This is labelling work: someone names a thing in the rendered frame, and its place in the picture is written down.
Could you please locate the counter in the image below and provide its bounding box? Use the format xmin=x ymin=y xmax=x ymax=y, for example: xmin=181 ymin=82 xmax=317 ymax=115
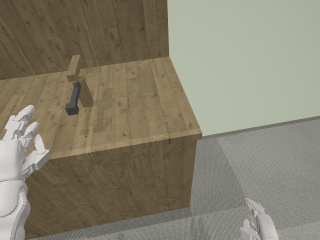
xmin=0 ymin=0 xmax=203 ymax=240

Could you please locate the right robot hand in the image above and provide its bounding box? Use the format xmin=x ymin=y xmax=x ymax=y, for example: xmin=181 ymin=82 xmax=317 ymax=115
xmin=240 ymin=198 xmax=280 ymax=240

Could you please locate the left robot hand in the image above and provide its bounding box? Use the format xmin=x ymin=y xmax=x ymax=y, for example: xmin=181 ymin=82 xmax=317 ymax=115
xmin=0 ymin=105 xmax=51 ymax=183

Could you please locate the tap lever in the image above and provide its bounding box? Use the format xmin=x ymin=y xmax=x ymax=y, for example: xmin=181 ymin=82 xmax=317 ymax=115
xmin=65 ymin=82 xmax=81 ymax=116

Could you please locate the left robot forearm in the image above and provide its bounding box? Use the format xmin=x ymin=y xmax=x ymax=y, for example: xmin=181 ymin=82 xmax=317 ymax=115
xmin=0 ymin=179 xmax=31 ymax=240

